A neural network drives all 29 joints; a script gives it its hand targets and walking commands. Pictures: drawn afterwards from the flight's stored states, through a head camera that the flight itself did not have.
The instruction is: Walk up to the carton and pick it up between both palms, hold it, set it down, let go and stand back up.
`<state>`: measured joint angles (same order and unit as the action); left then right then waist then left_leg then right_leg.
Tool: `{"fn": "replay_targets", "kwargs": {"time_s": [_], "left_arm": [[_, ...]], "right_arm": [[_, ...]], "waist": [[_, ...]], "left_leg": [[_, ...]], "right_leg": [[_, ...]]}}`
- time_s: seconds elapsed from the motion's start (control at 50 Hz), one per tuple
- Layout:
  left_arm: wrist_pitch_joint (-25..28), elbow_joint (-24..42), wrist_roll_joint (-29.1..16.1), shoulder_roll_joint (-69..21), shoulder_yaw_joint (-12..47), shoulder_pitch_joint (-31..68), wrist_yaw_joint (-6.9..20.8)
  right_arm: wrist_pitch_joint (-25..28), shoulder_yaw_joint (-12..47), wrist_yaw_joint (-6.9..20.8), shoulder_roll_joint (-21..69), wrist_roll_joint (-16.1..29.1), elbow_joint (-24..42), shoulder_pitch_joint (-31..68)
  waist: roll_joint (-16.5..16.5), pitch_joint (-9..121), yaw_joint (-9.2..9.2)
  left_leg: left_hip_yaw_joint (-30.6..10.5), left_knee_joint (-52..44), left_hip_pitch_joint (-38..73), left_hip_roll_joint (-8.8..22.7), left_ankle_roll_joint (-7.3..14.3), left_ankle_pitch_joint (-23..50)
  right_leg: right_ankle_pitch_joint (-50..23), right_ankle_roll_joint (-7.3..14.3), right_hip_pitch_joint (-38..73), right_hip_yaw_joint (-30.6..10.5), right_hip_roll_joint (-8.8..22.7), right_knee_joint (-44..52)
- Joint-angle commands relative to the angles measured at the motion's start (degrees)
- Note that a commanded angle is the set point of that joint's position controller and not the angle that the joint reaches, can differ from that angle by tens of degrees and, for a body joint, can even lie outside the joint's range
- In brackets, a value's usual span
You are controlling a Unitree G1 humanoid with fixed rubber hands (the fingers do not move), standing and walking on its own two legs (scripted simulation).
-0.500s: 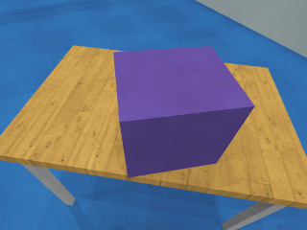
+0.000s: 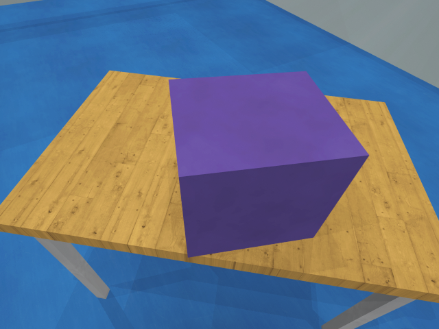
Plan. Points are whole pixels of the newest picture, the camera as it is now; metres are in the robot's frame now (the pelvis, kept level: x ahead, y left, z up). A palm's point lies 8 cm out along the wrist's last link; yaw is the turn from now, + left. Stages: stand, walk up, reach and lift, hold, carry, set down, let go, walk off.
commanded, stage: stand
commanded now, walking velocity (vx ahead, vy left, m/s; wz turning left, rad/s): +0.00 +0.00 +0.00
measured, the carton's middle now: (246, 164) +0.42 -0.05 +0.05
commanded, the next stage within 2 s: none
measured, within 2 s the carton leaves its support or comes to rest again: neither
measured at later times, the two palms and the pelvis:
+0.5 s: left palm out of the picture +0.03 +0.29 -0.13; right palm out of the picture +0.05 -0.28 -0.13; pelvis +0.00 +0.00 +0.00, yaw +0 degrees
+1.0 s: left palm out of the picture +0.05 +0.28 -0.14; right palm out of the picture +0.06 -0.27 -0.13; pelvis +0.02 +0.01 +0.00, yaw +0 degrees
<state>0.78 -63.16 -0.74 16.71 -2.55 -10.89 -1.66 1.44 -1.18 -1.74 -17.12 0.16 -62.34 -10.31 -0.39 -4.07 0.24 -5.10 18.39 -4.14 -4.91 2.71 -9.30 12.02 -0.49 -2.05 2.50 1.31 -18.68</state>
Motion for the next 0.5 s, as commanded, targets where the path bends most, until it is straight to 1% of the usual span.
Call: {"fn": "replay_targets", "kwargs": {"time_s": [0.0, 0.02, 0.04, 0.06, 0.08, 0.1, 0.12, 0.14, 0.16, 0.18, 0.2, 0.22, 0.24, 0.26, 0.28, 0.3, 0.32, 0.34, 0.36, 0.38, 0.4, 0.42, 0.44, 0.46, 0.48], "left_arm": [[0.93, 4.19, -0.28, 11.15, -2.36, -0.63, -0.68], [0.86, 3.83, -0.19, 14.05, -2.44, 1.01, -0.66], [0.53, 5.38, 0.53, 10.7, -1.63, 3.12, -0.37], [0.52, 3.24, -0.25, 9.26, -1.4, -4.55, -0.64], [0.7, 1.73, -0.22, 10.84, -2.0, -2.93, -0.54], [0.81, 2.81, -0.31, 11.32, -2.31, -1.17, -0.55], [1.1, 4.68, 0.03, 14.27, -2.88, 1.45, -0.78], [1.36, 4.75, -0.47, 12.56, -3.16, 1.54, -0.57], [0.86, 3.6, -0.57, 10.51, -2.39, -3.17, -0.5], [0.86, 3.05, 0.14, 13.71, -3.12, -1.74, -0.4], [0.41, 3.27, 0.35, 12.21, -3.08, -0.19, -0.4], [0.63, 4.39, 0.69, 9.31, -1.55, 0.66, -0.6], [0.76, 4.04, 0.13, 12.25, -2.66, -0.91, -0.33], [0.75, 2.06, -0.2, 9.69, -1.72, -2.74, -0.54], [0.91, 4.02, 0.15, 12.82, -2.81, -0.1, -0.5], [0.81, 4.15, -0.08, 11.98, -3.01, 0.94, -0.67], [1.0, 2.77, -0.46, 13.01, -3.16, -2.83, -0.75], [1.46, 4.03, 0.29, 13.79, -2.93, 1.22, -0.43], [1.74, 3.76, 0.23, 10.46, -1.66, -2.33, -0.39], [1.91, 4.0, 0.53, 13.34, -2.86, 1.88, -0.41], [1.41, 2.54, 0.19, 9.22, -1.56, -1.08, -0.24], [1.11, 2.21, 0.62, 10.22, -2.01, -3.04, -0.27], [1.17, 3.26, 0.59, 13.66, -2.88, 1.59, -0.74], [1.18, 3.5, 0.01, 13.01, -3.12, 1.17, -1.0], [1.33, 4.49, -0.37, 11.79, -2.79, 0.93, -0.63]], "right_arm": [[0.72, -1.71, -1.13, -11.22, -0.76, 3.01, -0.05], [1.1, -2.76, -0.91, -14.62, 0.18, 4.28, 1.0], [0.95, -2.13, -0.63, -10.77, 0.03, 4.18, 1.73], [0.72, -0.96, -0.56, -8.09, 0.08, 2.72, -4.9], [0.98, -0.93, -0.63, -8.95, 0.08, 2.07, -2.34], [1.23, -2.14, -1.25, -12.42, -0.45, 3.44, 0.38], [1.12, -2.1, -0.78, -11.65, -0.28, 5.02, 1.26], [1.28, -1.42, -0.83, -9.53, 0.06, 4.02, -0.08], [0.98, -1.24, -0.99, -10.22, 0.0, 3.98, -0.11], [0.93, -1.95, -1.06, -11.71, 0.46, 4.04, -0.52], [0.77, -2.37, -0.94, -13.78, -0.01, 4.65, 3.47], [0.97, -3.03, -0.85, -13.41, 0.6, 5.09, 2.92], [1.46, -2.93, -0.46, -14.15, 0.01, 5.41, 1.85], [1.12, -2.67, -0.68, -12.65, 0.0, 3.14, -1.39], [1.19, -2.7, -0.71, -13.28, -0.13, 3.9, 0.32], [1.52, -2.51, -0.92, -12.27, 0.3, 3.72, -0.32], [1.82, -3.52, -0.81, -14.53, -0.1, 3.36, -0.1], [2.36, -3.55, -0.74, -15.22, 0.66, 4.05, 0.65], [2.21, -3.18, -0.22, -12.01, 0.29, 3.66, -1.26], [1.63, -2.61, -0.65, -11.44, 0.28, 3.67, -1.19], [1.49, -2.36, -0.49, -8.72, 0.71, 2.88, -3.09], [1.22, -1.91, -0.73, -9.54, 0.21, 4.03, 0.24], [1.1, -1.95, -0.16, -8.88, 0.32, 5.71, 3.2], [0.87, -1.57, 0.24, -8.66, -0.09, 3.95, -0.53], [0.6, -2.22, -0.38, -11.24, -0.18, 3.13, -0.27]], "waist": [[1.26, -0.94, 0.97], [0.74, -3.64, -0.94], [1.22, -0.13, -1.2], [1.62, 1.36, 0.04], [-1.28, 2.37, -0.38], [1.46, 0.23, 0.94], [-2.17, -3.48, -0.64], [2.62, -3.06, 0.35], [-0.37, 0.52, 1.28], [0.05, -2.79, 0.47], [3.01, 0.35, 0.86], [-0.21, 1.44, -0.33], [-0.82, 2.23, 0.95], [1.72, 0.75, -0.27], [-0.82, 1.03, 1.18], [1.22, 2.11, 0.43], [3.89, 3.38, 1.06], [-1.56, 2.36, -0.17], [0.4, 5.02, 0.94], [1.36, 0.22, 0.3], [0.19, 3.5, -1.1], [1.33, 2.51, 1.69], [-0.14, 0.38, 0.26], [-2.28, -0.02, -0.22], [-1.33, -2.44, 0.67]], "left_leg": [[-5.67, -3.34, -4.77, 10.97, -0.91, 8.64], [-6.59, -2.99, -3.58, 11.24, -0.76, 9.69], [-7.02, -3.06, -2.93, 11.39, -0.32, 11.3], [-5.87, -2.45, -3.06, 10.23, -1.09, 8.87], [-6.64, -4.07, -2.1, 10.43, -1.77, 5.96], [-6.71, -3.59, -5.01, 10.25, -1.12, 7.98], [-7.15, -5.67, -7.37, 10.21, -0.81, 5.3], [-7.2, -4.75, -7.57, 10.45, -1.54, 6.46], [-8.07, -5.92, -5.99, 11.26, -2.32, 2.19], [-8.36, -4.76, -7.47, 11.1, -1.65, 4.76], [-7.81, -6.04, -7.97, 10.95, -1.0, 1.67], [-9.11, -6.15, -4.84, 11.35, -1.21, 3.2], [-9.07, -5.12, -6.72, 11.38, -1.18, 1.34], [-8.11, -5.83, -5.74, 11.18, -1.82, 1.19], [-8.39, -6.49, -7.21, 11.31, -2.22, 2.85], [-8.45, -6.45, -3.92, 11.8, -2.66, 7.79], [-8.95, -4.78, -3.48, 12.08, -1.94, 10.22], [-8.03, -3.47, -2.2, 12.03, -1.12, 13.97], [-6.33, -2.34, -0.81, 11.64, -0.44, 15.5], [-6.15, -2.09, -3.68, 10.89, -1.02, 18.59], [-6.81, -2.26, 0.76, 10.93, -0.94, 14.4], [-6.78, -2.2, -1.16, 11.05, -0.25, 15.16], [-6.5, -2.23, -2.66, 10.47, -0.57, 14.53], [-7.31, -3.12, -4.9, 10.56, -0.85, 12.09], [-7.56, -3.39, -4.51, 11.11, -0.92, 7.8]], "right_leg": [[-4.06, 1.47, -1.12, -6.22, 8.08, 3.98], [-4.52, 1.96, -4.44, -6.54, 8.75, 3.7], [-5.29, 2.26, -2.21, -5.51, 8.2, 3.71], [-2.25, 1.35, 0.85, -5.14, 7.08, 3.6], [-3.7, 1.28, -0.07, -4.09, 6.84, 3.56], [-4.42, 1.44, 0.82, -6.07, 7.99, 4.2], [-1.01, 1.21, -2.35, -5.17, 7.42, 3.08], [-3.17, 1.11, -0.67, -5.61, 7.57, 2.63], [-0.11, 1.04, 0.69, -4.2, 6.39, 1.6], [-1.55, 1.29, -1.28, -4.98, 7.31, 2.31], [-2.19, 1.43, 0.95, -4.51, 6.77, 2.2], [-1.35, 1.69, -2.07, -4.37, 7.22, 1.61], [-3.43, 1.29, 1.74, -4.61, 6.6, 2.39], [-2.33, 1.03, 0.9, -3.53, 6.26, 2.04], [-3.45, 2.06, 1.09, -4.53, 7.26, 0.88], [-2.79, 1.83, 0.8, -5.61, 7.2, 0.57], [-4.08, 2.11, 1.08, -5.09, 7.39, 1.12], [-7.74, 2.23, 0.3, -5.41, 8.75, 1.89], [-7.34, 2.11, 2.42, -5.07, 8.41, 1.17], [-9.06, 2.37, 0.74, -5.17, 8.37, 1.91], [-4.54, 2.16, -1.27, -3.96, 7.57, 2.14], [-5.6, 2.5, -0.07, -5.28, 7.9, 3.06], [-6.09, 1.87, -2.04, -5.35, 7.86, 3.16], [-5.01, 1.74, -0.46, -5.62, 8.78, 2.95], [-2.57, 1.5, -1.59, -5.82, 8.18, 3.56]]}}
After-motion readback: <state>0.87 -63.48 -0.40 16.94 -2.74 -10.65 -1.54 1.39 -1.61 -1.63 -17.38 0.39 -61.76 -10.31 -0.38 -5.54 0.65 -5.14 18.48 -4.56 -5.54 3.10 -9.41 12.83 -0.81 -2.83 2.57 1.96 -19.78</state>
